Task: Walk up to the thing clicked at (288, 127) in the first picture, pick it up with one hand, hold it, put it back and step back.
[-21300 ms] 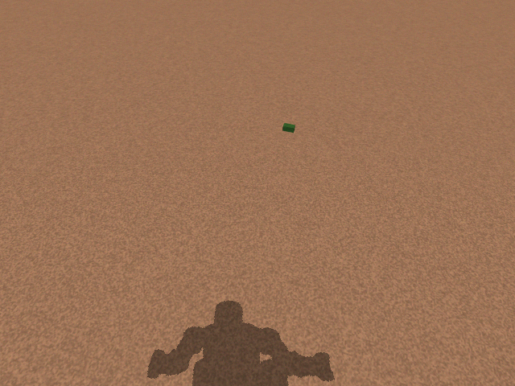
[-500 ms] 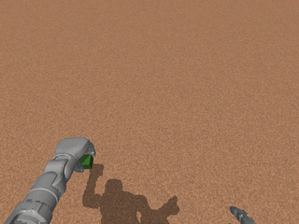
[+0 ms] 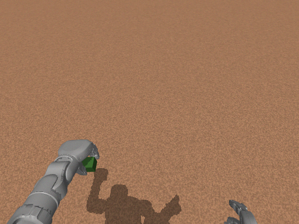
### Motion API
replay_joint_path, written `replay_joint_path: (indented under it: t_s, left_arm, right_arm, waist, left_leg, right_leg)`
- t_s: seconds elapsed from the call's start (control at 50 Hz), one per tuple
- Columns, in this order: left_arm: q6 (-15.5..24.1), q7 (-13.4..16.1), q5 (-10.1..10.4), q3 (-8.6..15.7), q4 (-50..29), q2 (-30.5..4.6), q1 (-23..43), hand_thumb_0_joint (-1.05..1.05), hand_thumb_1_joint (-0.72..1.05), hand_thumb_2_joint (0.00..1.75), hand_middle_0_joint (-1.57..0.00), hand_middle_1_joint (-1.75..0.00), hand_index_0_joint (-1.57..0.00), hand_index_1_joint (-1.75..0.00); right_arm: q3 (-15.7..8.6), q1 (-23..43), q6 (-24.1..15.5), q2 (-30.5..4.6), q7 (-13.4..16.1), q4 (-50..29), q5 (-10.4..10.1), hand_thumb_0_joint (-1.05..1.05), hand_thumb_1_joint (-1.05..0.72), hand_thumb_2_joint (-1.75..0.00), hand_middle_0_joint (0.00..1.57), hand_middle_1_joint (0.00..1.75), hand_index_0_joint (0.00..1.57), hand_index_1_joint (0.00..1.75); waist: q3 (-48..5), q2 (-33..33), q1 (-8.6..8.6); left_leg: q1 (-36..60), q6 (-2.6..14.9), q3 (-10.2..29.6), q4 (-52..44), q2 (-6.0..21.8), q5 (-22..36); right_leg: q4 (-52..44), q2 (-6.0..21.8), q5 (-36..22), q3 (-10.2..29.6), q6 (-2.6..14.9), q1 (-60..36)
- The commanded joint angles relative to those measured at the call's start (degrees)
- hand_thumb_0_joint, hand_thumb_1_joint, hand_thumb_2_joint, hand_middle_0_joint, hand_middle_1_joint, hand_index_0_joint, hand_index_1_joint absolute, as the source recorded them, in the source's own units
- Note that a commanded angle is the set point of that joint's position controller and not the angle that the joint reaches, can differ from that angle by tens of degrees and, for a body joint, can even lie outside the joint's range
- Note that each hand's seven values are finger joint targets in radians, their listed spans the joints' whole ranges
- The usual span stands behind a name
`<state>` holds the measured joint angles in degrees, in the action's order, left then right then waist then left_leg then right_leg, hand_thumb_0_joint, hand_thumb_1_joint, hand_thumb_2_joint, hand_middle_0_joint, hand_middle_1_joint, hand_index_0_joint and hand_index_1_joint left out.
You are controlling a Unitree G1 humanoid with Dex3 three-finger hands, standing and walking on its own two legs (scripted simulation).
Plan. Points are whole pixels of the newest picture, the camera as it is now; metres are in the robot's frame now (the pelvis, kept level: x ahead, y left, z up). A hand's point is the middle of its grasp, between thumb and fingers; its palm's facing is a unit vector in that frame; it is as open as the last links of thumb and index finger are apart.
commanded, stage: hold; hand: left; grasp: from above
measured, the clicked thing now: (83, 164) +0.31 +0.23 -0.07
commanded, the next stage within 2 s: crouch in 0.96 s
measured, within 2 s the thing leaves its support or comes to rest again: neither
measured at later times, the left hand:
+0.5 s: hand (77, 165) +0.28 +0.22 -0.02, palm faces -0.44 -0.04 -0.90, open 6.5 cm
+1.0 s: hand (79, 163) +0.29 +0.22 -0.03, palm faces -0.45 -0.04 -0.89, open 6.5 cm
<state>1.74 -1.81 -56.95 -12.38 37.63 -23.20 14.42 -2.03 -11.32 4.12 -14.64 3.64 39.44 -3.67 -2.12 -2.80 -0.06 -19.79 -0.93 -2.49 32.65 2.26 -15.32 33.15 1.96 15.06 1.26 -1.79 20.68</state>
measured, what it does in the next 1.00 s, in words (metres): stands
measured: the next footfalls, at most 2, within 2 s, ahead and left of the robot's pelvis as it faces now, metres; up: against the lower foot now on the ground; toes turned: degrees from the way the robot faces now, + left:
none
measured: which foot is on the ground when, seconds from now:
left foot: down 0.00-1.00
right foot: down 0.00-1.00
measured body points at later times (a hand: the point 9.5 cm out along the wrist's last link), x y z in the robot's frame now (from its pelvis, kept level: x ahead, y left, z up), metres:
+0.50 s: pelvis -0.01 +0.00 +0.00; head -0.01 -0.03 +0.45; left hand +0.30 +0.22 +0.03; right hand +0.15 -0.25 -0.11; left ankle +0.02 +0.13 -0.73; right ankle +0.02 -0.14 -0.73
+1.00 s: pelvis +0.00 +0.00 +0.01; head +0.01 -0.03 +0.46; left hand +0.31 +0.22 +0.02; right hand +0.15 -0.25 -0.11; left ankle +0.02 +0.13 -0.73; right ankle +0.02 -0.14 -0.73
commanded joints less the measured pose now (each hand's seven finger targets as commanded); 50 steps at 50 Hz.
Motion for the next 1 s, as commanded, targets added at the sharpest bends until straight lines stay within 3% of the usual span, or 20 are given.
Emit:
replay_joint_path:
  t_s: [0.0, 0.18, 0.24, 0.3, 0.4, 0.46, 0.5, 0.54, 0.58, 0.62, 0.64, 0.8, 0.88, 0.92, 0.98]
  left_arm:
    - [0.0, 2.2, 0.2, 6.3, -11.1, -12.3, 18.8, 0.00, 0.86, 0.10, -1.20, -0.10, -1.23, -0.07]
    - [0.4, 1.4, 0.7, 6.5, -14.1, -13.1, 20.7, 0.00, 0.84, 0.06, -1.16, -0.11, -1.20, -0.07]
    - [0.2, 1.3, 0.7, 7.1, -13.2, -13.4, 19.3, 0.00, 0.84, 0.06, -1.16, -0.11, -1.20, -0.07]
    - [0.3, 0.5, 0.9, 6.0, -14.6, -12.6, 19.5, 0.00, 0.82, 0.07, -1.14, -0.12, -1.18, -0.08]
    - [0.3, -0.2, 1.2, 6.2, -14.2, -12.8, 18.7, 0.00, 0.84, 0.06, -1.15, -0.12, -1.20, -0.07]
    - [0.2, -0.2, 1.0, 6.9, -13.7, -13.0, 16.5, 0.00, 0.81, 0.06, -1.14, -0.11, -1.18, -0.07]
    - [0.5, -0.4, 1.2, 5.8, -16.3, -12.4, 19.0, 0.00, 0.80, 0.07, -1.12, -0.13, -1.17, -0.09]
    - [0.4, -0.1, 1.3, 6.9, -15.7, -13.1, 17.7, 0.00, 0.81, 0.08, -1.14, -0.12, -1.18, -0.08]
    - [0.7, 0.0, 0.9, 6.2, -16.8, -12.7, 20.0, 0.00, 0.82, 0.08, -1.15, -0.12, -1.19, -0.08]
    - [0.4, 0.6, 1.1, 7.3, -15.5, -13.3, 17.6, 0.00, 0.81, 0.07, -1.14, -0.13, -1.18, -0.09]
    - [0.5, 0.7, 1.0, 6.7, -15.5, -12.7, 18.8, 0.00, 0.80, 0.09, -1.14, -0.13, -1.17, -0.09]
    - [0.3, 0.9, 0.8, 6.1, -15.6, -12.2, 18.1, 0.00, 0.82, 0.10, -1.14, -0.15, -1.19, -0.11]
    - [0.1, 1.1, 0.4, 6.0, -13.6, -11.6, 16.8, 0.00, 0.80, 0.07, -1.12, -0.14, -1.16, -0.09]
    - [0.1, 1.3, 0.5, 7.0, -14.0, -13.0, 18.0, 0.00, 0.83, 0.09, -1.15, -0.14, -1.19, -0.10]
    - [0.0, 1.4, 0.5, 5.8, -12.4, -11.2, 16.5, 0.00, 0.83, 0.08, -1.15, -0.14, -1.19, -0.10]
  right_arm:
    - [-2.2, 5.1, -2.5, -7.1, 0.6, -7.8, 0.2, 0.00, -0.90, -0.90, 0.20, 0.30, 0.20, 0.30]
    - [-1.7, 6.3, -2.6, -6.9, 0.9, -8.1, 0.1, 0.00, -0.90, -0.90, 0.20, 0.30, 0.20, 0.30]
    - [-1.7, 6.8, -2.6, -6.8, 1.0, -8.1, 0.1, 0.00, -0.90, -0.90, 0.20, 0.30, 0.20, 0.30]
    - [-1.6, 7.0, -2.7, -6.8, 1.0, -8.5, 0.0, 0.00, -0.90, -0.90, 0.20, 0.30, 0.20, 0.30]
    - [-1.3, 7.9, -2.7, -6.5, 1.2, -8.7, -0.1, 0.00, -0.90, -0.90, 0.20, 0.30, 0.20, 0.30]
    - [-1.3, 7.8, -2.6, -6.5, 1.2, -8.9, -0.1, 0.00, -0.90, -0.90, 0.20, 0.30, 0.20, 0.30]
    - [-1.4, 7.8, -2.6, -6.6, 1.2, -8.8, 0.0, 0.00, -0.90, -0.90, 0.20, 0.30, 0.20, 0.30]
    - [-1.3, 7.9, -2.6, -6.5, 1.3, -8.8, -0.1, 0.00, -0.90, -0.90, 0.20, 0.30, 0.20, 0.30]
    - [-1.2, 7.7, -2.6, -6.2, 1.3, -8.6, -0.1, 0.00, -0.90, -0.90, 0.20, 0.30, 0.20, 0.30]
    - [-1.2, 7.9, -2.4, -6.5, 1.4, -8.4, -0.1, 0.00, -0.90, -0.90, 0.20, 0.30, 0.20, 0.30]
    - [-1.3, 7.7, -2.4, -6.4, 1.4, -8.2, 0.0, 0.00, -0.90, -0.90, 0.20, 0.30, 0.20, 0.30]
    - [-1.6, 7.5, -2.1, -6.4, 1.1, -8.1, 0.0, 0.00, -0.90, -0.90, 0.20, 0.30, 0.20, 0.30]
    - [-1.9, 6.8, -1.9, -6.5, 1.0, -7.9, -0.1, 0.00, -0.90, -0.90, 0.20, 0.30, 0.20, 0.30]
    - [-1.9, 7.2, -1.8, -6.5, 1.1, -7.9, -0.1, 0.00, -0.90, -0.90, 0.20, 0.30, 0.20, 0.30]
    - [-1.9, 6.7, -1.7, -6.6, 0.9, -7.8, -0.1, 0.00, -0.90, -0.90, 0.20, 0.30, 0.20, 0.30]
  waist:
    - [-12.3, 2.6, -0.16]
    - [-12.3, 1.7, -0.05]
    - [-12.3, 2.5, -0.81]
    - [-12.2, 1.8, -0.53]
    - [-10.4, 2.2, -0.87]
    - [-10.0, 1.6, -1.17]
    - [-11.5, 1.2, -0.59]
    - [-11.3, 1.9, -0.63]
    - [-12.6, 1.7, -0.38]
    - [-12.1, 1.8, -1.07]
    - [-12.0, 1.6, -0.48]
    - [-12.8, 1.4, -0.89]
    - [-12.6, 2.3, -0.78]
    - [-12.7, 1.7, -1.12]
    - [-11.9, 2.5, -0.47]
  left_leg:
    - [7.2, 1.76, -0.4, -5.3, -3.1, 7.5]
    - [8.7, 1.70, -0.3, -6.6, -2.8, 6.6]
    - [8.5, 1.79, -0.4, -6.9, -2.9, 6.6]
    - [9.2, 1.66, -0.4, -7.3, -2.8, 7.5]
    - [9.0, 1.64, -0.1, -8.3, -2.6, 5.3]
    - [9.0, 1.52, -0.2, -8.5, -2.8, 6.0]
    - [10.3, 1.42, 0.0, -8.6, -2.4, 6.6]
    - [10.4, 1.62, -0.3, -8.2, -2.8, 6.9]
    - [11.1, 1.67, -0.3, -8.0, -2.9, 8.3]
    - [11.1, 1.46, -0.2, -8.1, -2.7, 9.2]
    - [10.9, 1.51, -0.2, -8.1, -2.7, 8.8]
    - [11.4, 1.48, -0.3, -7.9, -2.8, 11.6]
    - [11.3, 1.50, -0.4, -7.7, -2.7, 12.6]
    - [11.4, 1.52, -0.5, -7.7, -2.9, 12.7]
    - [11.3, 1.58, -0.5, -7.6, -2.8, 12.9]
  right_leg:
    - [-6.8, -2.9, -5.6, -0.7, 1.66, -4.0]
    - [-7.7, -3.1, -4.5, -0.8, 1.73, -4.5]
    - [-8.3, -3.0, -4.1, -0.8, 1.68, -5.5]
    - [-8.1, -3.2, -5.0, -0.9, 1.85, -5.4]
    - [-9.1, -3.3, -2.5, -1.1, 1.91, -5.2]
    - [-9.0, -3.2, -3.2, -1.1, 2.04, -5.4]
    - [-8.7, -3.4, -4.0, -1.2, 2.09, -5.3]
    - [-9.1, -3.2, -4.3, -1.0, 1.82, -5.5]
    - [-8.8, -3.1, -5.9, -1.0, 1.82, -6.0]
    - [-8.8, -3.3, -6.1, -1.2, 1.95, -6.2]
    - [-8.8, -3.3, -6.1, -1.2, 1.93, -6.0]
    - [-8.5, -3.2, -8.9, -1.2, 1.97, -6.9]
    - [-8.4, -3.3, -9.8, -1.5, 1.96, -7.1]
    - [-8.7, -3.1, -10.0, -1.4, 1.92, -7.6]
    - [-8.5, -3.1, -10.4, -1.3, 1.90, -7.2]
